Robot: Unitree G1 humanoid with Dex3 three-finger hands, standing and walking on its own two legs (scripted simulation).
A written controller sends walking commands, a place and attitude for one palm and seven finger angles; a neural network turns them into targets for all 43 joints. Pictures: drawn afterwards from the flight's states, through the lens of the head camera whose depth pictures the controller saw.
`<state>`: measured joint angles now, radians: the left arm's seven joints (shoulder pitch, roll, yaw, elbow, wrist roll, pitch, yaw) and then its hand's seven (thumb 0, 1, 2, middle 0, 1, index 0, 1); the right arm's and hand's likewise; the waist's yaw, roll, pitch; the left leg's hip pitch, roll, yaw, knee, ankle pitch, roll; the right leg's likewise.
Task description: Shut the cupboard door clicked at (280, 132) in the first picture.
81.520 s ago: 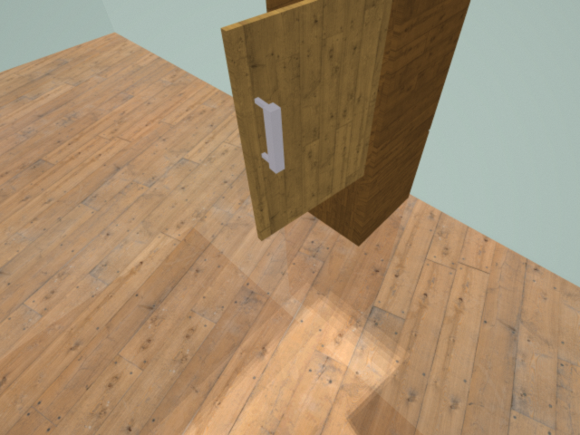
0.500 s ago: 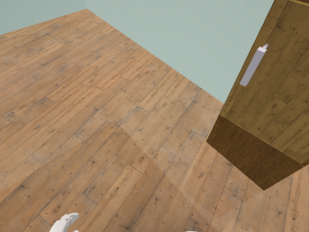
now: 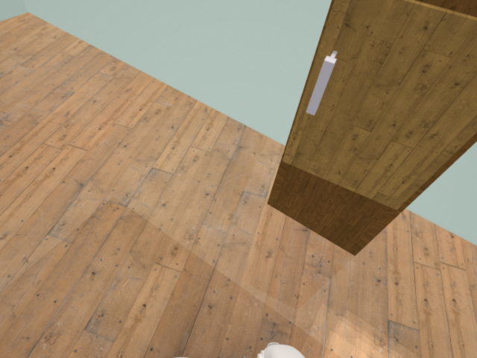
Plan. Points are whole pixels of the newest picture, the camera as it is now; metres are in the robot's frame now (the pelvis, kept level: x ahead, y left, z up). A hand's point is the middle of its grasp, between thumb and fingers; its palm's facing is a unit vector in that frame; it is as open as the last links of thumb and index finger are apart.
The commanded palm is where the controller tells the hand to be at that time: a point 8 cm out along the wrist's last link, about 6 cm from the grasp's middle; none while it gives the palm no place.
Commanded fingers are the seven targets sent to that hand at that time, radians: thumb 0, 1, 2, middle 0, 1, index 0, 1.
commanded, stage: turn to face it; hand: left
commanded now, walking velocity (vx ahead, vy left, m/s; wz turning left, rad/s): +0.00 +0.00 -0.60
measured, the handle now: (322, 83) +0.77 -0.17 +0.03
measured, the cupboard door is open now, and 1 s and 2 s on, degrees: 7 7 7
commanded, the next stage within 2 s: take the last steps up to it in 0.62 s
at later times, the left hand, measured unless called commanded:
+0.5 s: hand out of the picture +0.14 +0.15 -0.15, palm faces -0.27 -0.93 -0.26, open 7.4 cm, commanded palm none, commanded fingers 0.00 0.90 0.90 -0.20 -0.30 -0.20 -0.30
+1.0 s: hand (159, 331) +0.18 +0.15 -0.16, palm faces -0.42 -0.89 -0.16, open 7.4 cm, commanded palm none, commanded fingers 0.00 0.90 0.90 -0.20 -0.30 -0.20 -0.30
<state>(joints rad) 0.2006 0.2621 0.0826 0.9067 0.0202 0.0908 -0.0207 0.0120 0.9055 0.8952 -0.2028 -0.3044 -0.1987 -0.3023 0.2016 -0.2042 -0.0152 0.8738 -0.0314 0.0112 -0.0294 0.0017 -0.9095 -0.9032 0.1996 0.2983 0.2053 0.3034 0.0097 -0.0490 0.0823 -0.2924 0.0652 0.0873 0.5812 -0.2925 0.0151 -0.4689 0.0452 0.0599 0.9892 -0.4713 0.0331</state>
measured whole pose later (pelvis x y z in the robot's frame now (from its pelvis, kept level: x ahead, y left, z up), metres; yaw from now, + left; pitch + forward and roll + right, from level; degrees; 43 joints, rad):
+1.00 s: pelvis +0.04 +0.01 +0.02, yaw -25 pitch +1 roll -3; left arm 0.20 0.22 0.06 0.99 0.03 0.06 -0.03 0.01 0.91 0.90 -0.20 -0.30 -0.19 -0.30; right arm 0.34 -0.15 -0.01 1.01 -0.04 -0.03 -0.03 0.00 -0.91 -0.90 0.20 0.30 0.21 0.30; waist -0.04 -0.01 0.03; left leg -0.15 0.06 0.15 0.38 -0.24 0.04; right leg -0.40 -0.03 -0.02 0.91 -0.36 0.02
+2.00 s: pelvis +0.29 -0.15 +0.00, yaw -24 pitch +0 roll +1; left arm 0.18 0.16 0.02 1.05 0.02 -0.01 0.02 0.01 0.92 0.90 -0.20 -0.30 -0.20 -0.30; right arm 0.28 -0.15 -0.03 1.09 -0.01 0.02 -0.02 0.00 -0.91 -0.90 0.20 0.30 0.20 0.30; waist -0.04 0.02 0.06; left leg -0.17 0.05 0.12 0.52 -0.34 -0.02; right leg -0.31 -0.04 -0.06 0.55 -0.25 0.00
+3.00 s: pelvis +0.23 -0.10 +0.01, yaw -25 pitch -2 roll +0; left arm 0.30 0.12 -0.01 1.14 0.01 0.01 0.03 0.01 0.91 0.90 -0.20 -0.30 -0.20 -0.30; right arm 0.34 -0.14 -0.01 1.18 -0.02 0.03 -0.03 0.00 -0.91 -0.90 0.20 0.30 0.20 0.30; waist -0.02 -0.03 0.04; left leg -0.21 0.02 0.08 0.37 -0.13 0.01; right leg -0.10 0.02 0.00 0.40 -0.27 -0.02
